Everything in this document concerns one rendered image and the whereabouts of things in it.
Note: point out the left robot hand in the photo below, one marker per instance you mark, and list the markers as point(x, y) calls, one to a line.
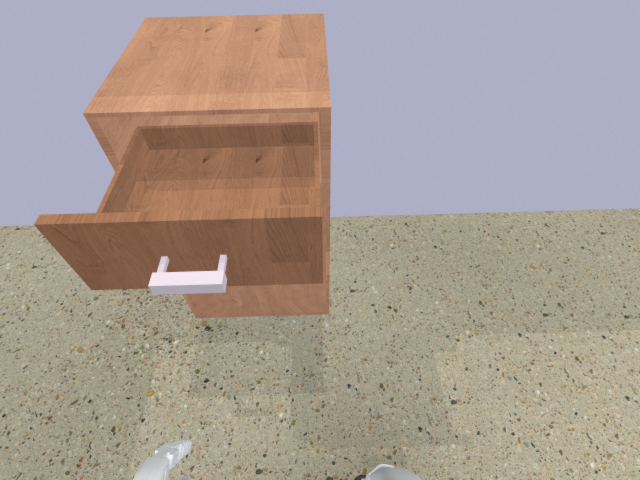
point(165, 457)

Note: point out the handle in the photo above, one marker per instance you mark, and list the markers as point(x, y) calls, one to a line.
point(193, 282)

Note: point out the cabinet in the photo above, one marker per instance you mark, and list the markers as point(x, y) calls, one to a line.
point(240, 69)

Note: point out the drawer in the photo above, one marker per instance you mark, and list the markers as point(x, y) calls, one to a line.
point(195, 192)

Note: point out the robot right shin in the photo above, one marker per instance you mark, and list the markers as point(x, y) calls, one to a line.
point(379, 466)

